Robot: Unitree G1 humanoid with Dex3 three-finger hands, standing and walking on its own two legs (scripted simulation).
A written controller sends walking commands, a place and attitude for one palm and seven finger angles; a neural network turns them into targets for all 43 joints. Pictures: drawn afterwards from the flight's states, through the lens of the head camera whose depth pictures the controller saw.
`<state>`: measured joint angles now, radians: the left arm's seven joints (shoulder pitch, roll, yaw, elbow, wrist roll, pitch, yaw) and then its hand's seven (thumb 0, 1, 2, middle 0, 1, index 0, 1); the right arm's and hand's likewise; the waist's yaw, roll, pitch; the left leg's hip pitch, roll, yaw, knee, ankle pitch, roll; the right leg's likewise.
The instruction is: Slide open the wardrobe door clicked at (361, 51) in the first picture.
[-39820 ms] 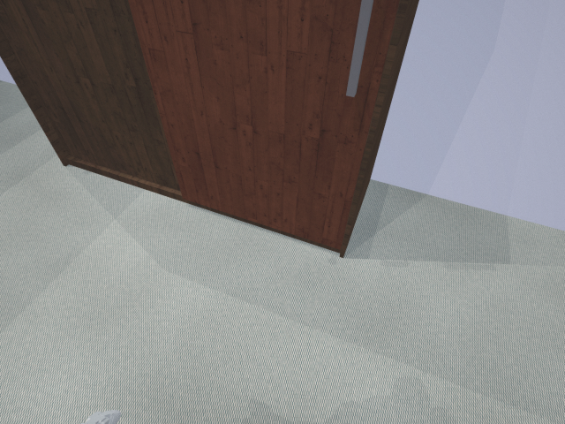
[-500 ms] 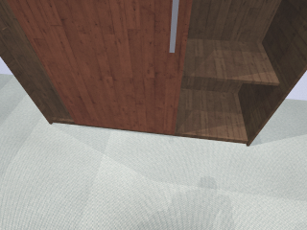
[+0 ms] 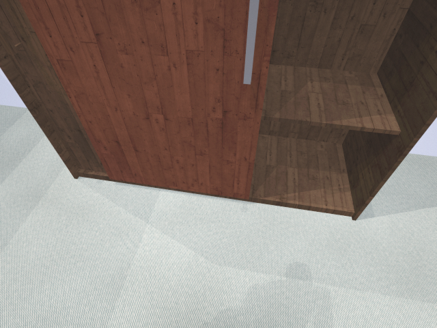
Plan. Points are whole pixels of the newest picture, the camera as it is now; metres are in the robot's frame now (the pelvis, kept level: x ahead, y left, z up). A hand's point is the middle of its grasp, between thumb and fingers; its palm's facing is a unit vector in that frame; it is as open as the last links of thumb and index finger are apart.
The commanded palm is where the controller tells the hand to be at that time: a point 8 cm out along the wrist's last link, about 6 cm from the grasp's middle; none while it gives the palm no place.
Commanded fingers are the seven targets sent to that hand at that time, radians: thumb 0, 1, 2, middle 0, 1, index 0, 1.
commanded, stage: let the arm hang, fingers relaxed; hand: right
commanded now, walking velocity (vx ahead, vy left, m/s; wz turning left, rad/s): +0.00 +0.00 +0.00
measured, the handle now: (252, 29) +0.84 -0.04 +0.17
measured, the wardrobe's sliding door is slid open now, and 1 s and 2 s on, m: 0.55 0.55 0.55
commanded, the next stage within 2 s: look to check the result in 0.06 s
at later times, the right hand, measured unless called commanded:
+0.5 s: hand out of the picture +0.03 -0.19 -0.18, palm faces -0.01 +0.98 -0.20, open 7.4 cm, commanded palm none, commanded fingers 0.00 -0.90 -0.90 0.20 0.30 0.20 0.30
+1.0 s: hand out of the picture +0.07 -0.20 -0.17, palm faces -0.02 +0.97 -0.24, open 7.4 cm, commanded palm none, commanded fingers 0.00 -0.90 -0.90 0.20 0.30 0.20 0.30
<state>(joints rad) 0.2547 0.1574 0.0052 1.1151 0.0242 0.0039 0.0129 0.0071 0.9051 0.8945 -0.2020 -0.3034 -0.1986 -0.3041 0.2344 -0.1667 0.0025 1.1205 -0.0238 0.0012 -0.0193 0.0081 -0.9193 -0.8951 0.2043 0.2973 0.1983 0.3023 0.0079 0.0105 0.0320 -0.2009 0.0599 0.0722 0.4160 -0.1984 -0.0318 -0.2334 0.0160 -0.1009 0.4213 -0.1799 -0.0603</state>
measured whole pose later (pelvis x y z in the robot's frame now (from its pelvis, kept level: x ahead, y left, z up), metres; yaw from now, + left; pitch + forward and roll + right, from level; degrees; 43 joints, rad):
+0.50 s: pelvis +0.02 +0.00 +0.00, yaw +0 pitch -1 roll +0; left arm 0.21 0.18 0.00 1.13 0.02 -0.01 0.02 0.01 0.90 0.89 -0.20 -0.30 -0.20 -0.30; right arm 0.23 -0.19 0.00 1.15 -0.02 -0.01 -0.02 0.01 -0.91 -0.90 0.20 0.30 0.20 0.30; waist 0.00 0.01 0.05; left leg -0.15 0.06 0.07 0.38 -0.21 -0.04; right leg -0.18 0.02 -0.10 0.39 -0.19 -0.06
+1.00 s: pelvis +0.03 +0.00 +0.01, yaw +0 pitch -1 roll +0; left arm 0.17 0.24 0.00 1.14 0.02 -0.01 0.01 0.01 0.90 0.89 -0.20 -0.30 -0.20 -0.30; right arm 0.18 -0.25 0.00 1.14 -0.02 -0.01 -0.01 0.01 -0.91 -0.90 0.20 0.30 0.20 0.30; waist 0.00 0.01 0.04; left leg -0.10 0.05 0.07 0.33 -0.20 -0.03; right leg -0.14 0.02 -0.10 0.34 -0.19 -0.05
